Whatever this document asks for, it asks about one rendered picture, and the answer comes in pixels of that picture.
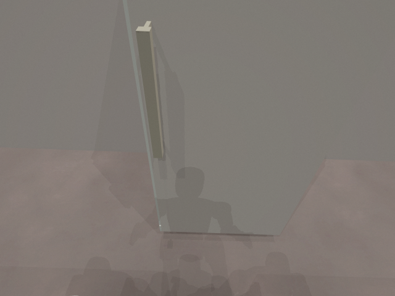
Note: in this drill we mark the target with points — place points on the handle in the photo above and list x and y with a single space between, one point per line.
148 70

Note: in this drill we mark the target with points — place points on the fridge door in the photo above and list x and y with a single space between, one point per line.
252 95

